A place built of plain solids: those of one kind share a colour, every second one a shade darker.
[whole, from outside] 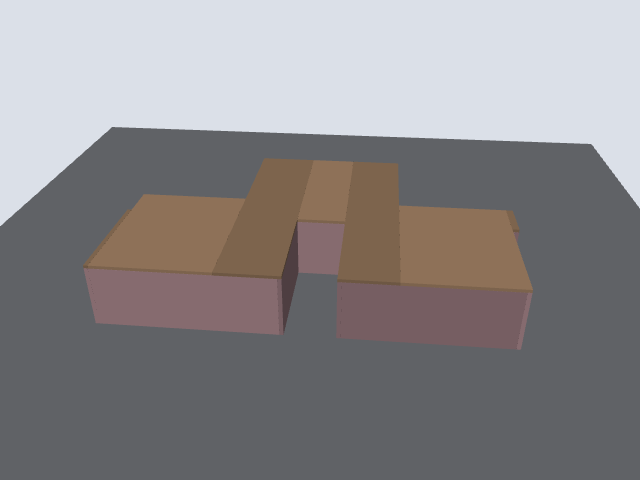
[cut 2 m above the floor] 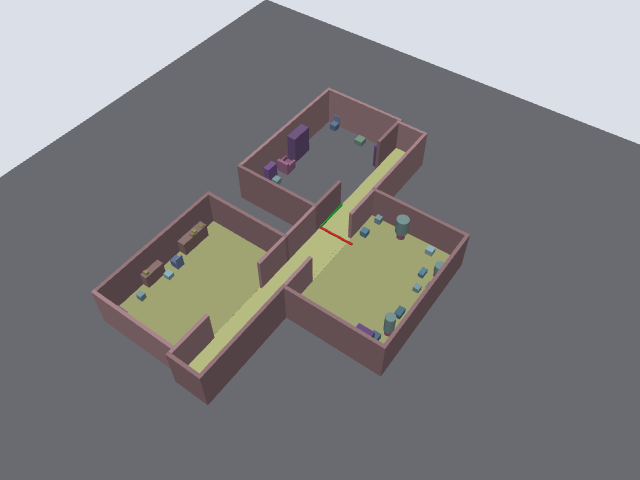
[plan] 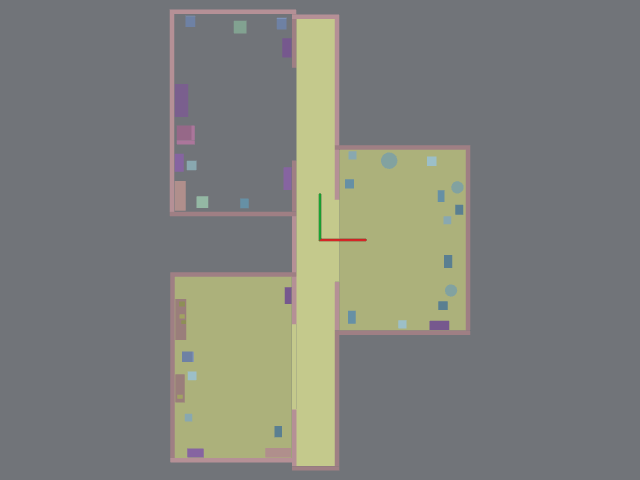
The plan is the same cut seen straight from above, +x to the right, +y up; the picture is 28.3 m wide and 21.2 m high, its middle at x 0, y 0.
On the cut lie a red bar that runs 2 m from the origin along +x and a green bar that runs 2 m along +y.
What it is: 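A storey of a split-level house; a hall and three lower rooms open beside it; the rooms' floors lie 0.61 m, 0.166 m and not at all below the hall's; a bare drop, one riser, a flush line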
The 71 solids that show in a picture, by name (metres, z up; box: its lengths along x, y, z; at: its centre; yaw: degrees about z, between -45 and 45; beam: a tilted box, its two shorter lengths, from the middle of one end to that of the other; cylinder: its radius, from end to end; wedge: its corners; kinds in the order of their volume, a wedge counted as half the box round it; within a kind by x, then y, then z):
{
 "floor_1": {"box": [5.17, 8.01, 0.49], "at": [-3.83, -5.63, 0.2]},
 "floor_2": {"box": [0.2, 3.77, 0.49], "at": [-1.14, -5.6, 0.2]},
 "floor_3": {"box": [1.7, 19.75, 0.66], "at": [-0.19, -0.11, 0.28]},
 "floor_4": {"box": [0.2, 3.63, 0.66], "at": [0.75, -0.04, 0.28]},
 "floor_5": {"box": [5.58, 7.98, 0.66], "at": [3.65, 0.0, 0.28]},
 "wall_1": {"box": [0.2, 8.73, 3.18], "at": [-6.54, 5.62, 1.54]},
 "wall_2": {"box": [0.2, 8.01, 3.18], "at": [-6.51, -5.63, 1.54]},
 "wall_3": {"box": [5.6, 0.2, 3.18], "at": [-3.84, 1.15, 1.54]},
 "wall_4": {"box": [5.6, 0.2, 3.18], "at": [-3.84, 10.08, 1.54]},
 "wall_5": {"box": [5.57, 0.2, 3.18], "at": [-3.83, -9.73, 1.54]},
 "wall_6": {"box": [5.57, 0.2, 3.18], "at": [-3.83, -1.52, 1.54]},
 "wall_7": {"box": [0.2, 2.14, 3.18], "at": [-1.14, -8.56, 1.54]},
 "wall_8": {"box": [0.2, 2.09, 3.18], "at": [-1.14, -2.67, 1.54]},
 "wall_9": {"box": [0.2, 2.48, 3.18], "at": [-1.14, -0.19, 1.54]},
 "wall_10": {"box": [0.2, 2.26, 3.18], "at": [-1.14, 2.38, 1.54]},
 "wall_11": {"box": [0.2, 2.16, 3.18], "at": [-1.14, 8.68, 1.54]},
 "wall_12": {"box": [2.1, 0.2, 3.18], "at": [-0.19, -10.09, 1.54]},
 "wall_13": {"box": [2.1, 0.2, 3.18], "at": [-0.19, 9.86, 1.54]},
 "wall_14": {"box": [0.2, 5.79, 3.18], "at": [0.75, -7.09, 1.54]},
 "wall_15": {"box": [0.2, 2.14, 3.18], "at": [0.75, -2.92, 1.54]},
 "wall_16": {"box": [0.2, 2.21, 3.18], "at": [0.75, 2.88, 1.54]},
 "wall_17": {"box": [0.2, 5.57, 3.18], "at": [0.75, 6.97, 1.54]},
 "wall_18": {"box": [5.98, 0.2, 3.18], "at": [3.65, -4.09, 1.54]},
 "wall_19": {"box": [5.98, 0.2, 3.18], "at": [3.65, 4.09, 1.54]},
 "wall_20": {"box": [0.2, 7.98, 3.18], "at": [6.54, 0.0, 1.54]},
 "roof_1": {"box": [5.6, 0.22, 0.16], "at": [-3.84, 10.07, 3.21]},
 "roof_2": {"box": [7.49, 5.77, 0.16], "at": [-2.89, 7.07, 3.21]},
 "roof_3": {"box": [7.47, 5.64, 0.16], "at": [-2.88, -7.01, 3.21]},
 "roof_4": {"box": [2.1, 0.36, 0.16], "at": [-0.19, -10.01, 3.21]},
 "roof_5": {"box": [13.27, 3.13, 0.16], "at": [0.0, 2.62, 3.21]},
 "roof_6": {"box": [13.25, 2.77, 0.16], "at": [0.01, -2.81, 3.21]},
 "roof_7": {"box": [7.88, 2.48, 0.16], "at": [2.7, -0.19, 3.21]},
 "case_1": {"box": [0.4, 0.8, 1.11], "at": [-6.22, 3.41, 0.51]},
 "case_2": {"box": [0.73, 0.41, 0.98], "at": [-5.5, -9.41, 0.93]},
 "case_3": {"box": [0.41, 0.85, 1.69], "at": [-1.47, 8.48, 0.8]},
 "case_4": {"box": [0.35, 1.01, 1.84], "at": [-1.44, 2.71, 0.87]},
 "case_5": {"box": [0.3, 0.75, 1.4], "at": [-1.41, -2.46, 1.14]},
 "case_6": {"box": [0.88, 0.41, 1.74], "at": [5.27, -3.77, 1.48]},
 "sideboard_1": {"box": [0.42, 1.26, 0.85], "at": [-6.18, -6.55, 0.86]},
 "sideboard_2": {"box": [0.5, 1.33, 0.77], "at": [-6.17, 1.95, 0.34]},
 "sideboard_3": {"box": [0.49, 1.81, 0.89], "at": [-6.15, -3.51, 0.89]},
 "sideboard_4": {"box": [1.14, 0.42, 0.72], "at": [-1.85, -9.4, 0.8]},
 "wardrobe_1": {"box": [0.6, 1.46, 1.95], "at": [-6.12, 6.16, 0.93]},
 "bush_1": {"cylinder": 0.36, "from": [3.06, 3.5, 1.11], "to": [3.06, 3.5, 2.08]},
 "bush_2": {"cylinder": 0.27, "from": [5.79, -2.23, 0.96], "to": [5.79, -2.23, 2.04]},
 "bush_3": {"cylinder": 0.27, "from": [6.07, 2.32, 1.01], "to": [6.07, 2.32, 1.53]},
 "toybox_1": {"box": [0.38, 0.44, 0.32], "at": [-3.33, 1.62, 0.11]},
 "toybox_2": {"box": [0.32, 0.5, 0.34], "at": [-1.84, -8.46, 0.61]},
 "toybox_3": {"box": [0.4, 0.41, 0.37], "at": [1.3, 2.48, 0.79]},
 "toybox_4": {"box": [0.34, 0.58, 0.35], "at": [1.41, -3.41, 0.78]},
 "toybox_5": {"box": [0.3, 0.52, 0.28], "at": [5.35, 1.94, 0.74]},
 "toybox_6": {"box": [0.42, 0.39, 0.37], "at": [5.43, -2.9, 0.79]},
 "toybox_7": {"box": [0.36, 0.58, 0.29], "at": [5.66, -0.95, 0.75]},
 "toybox_8": {"box": [0.35, 0.44, 0.32], "at": [6.15, 1.33, 0.77]},
 "armchair_1": {"box": [0.14, 0.64, 0.68], "at": [-6.25, 4.73, 0.29]},
 "armchair_2": {"box": [0.79, 0.19, 0.89], "at": [-5.93, 4.32, 0.4]},
 "armchair_3": {"box": [0.51, 0.64, 0.45], "at": [-5.93, 4.73, 0.18]},
 "armchair_4": {"box": [0.14, 0.64, 0.68], "at": [-5.61, 4.73, 0.29]},
 "basket_1": {"box": [0.34, 0.34, 0.38], "at": [-5.81, -7.84, 0.63]},
 "basket_2": {"box": [0.43, 0.43, 0.43], "at": [-5.67, 3.29, 0.16]},
 "basket_3": {"box": [0.39, 0.39, 0.3], "at": [-5.65, -6.0, 0.59]},
 "basket_4": {"box": [0.36, 0.36, 0.39], "at": [1.44, 3.74, 0.8]},
 "basket_5": {"box": [0.37, 0.37, 0.34], "at": [3.64, -3.73, 0.78]},
 "basket_6": {"box": [0.42, 0.42, 0.35], "at": [4.94, 3.48, 0.78]},
 "basket_7": {"box": [0.35, 0.35, 0.31], "at": [5.62, 0.87, 0.76]},
 "chair_1": {"box": [0.46, 0.47, 0.47], "at": [-5.86, -5.15, 0.67]},
 "chair_2": {"box": [0.44, 0.47, 0.46], "at": [-5.73, 9.63, 0.18]},
 "chair_3": {"box": [0.06, 0.47, 0.8], "at": [-5.6, -5.15, 0.84]},
 "chair_4": {"box": [0.44, 0.46, 0.52], "at": [-1.69, 9.53, 0.21]},
 "pouf_1": {"box": [0.52, 0.52, 0.47], "at": [-5.2, 1.67, 0.19]},
 "pouf_2": {"box": [0.57, 0.57, 0.42], "at": [-3.52, 9.4, 0.16]}
}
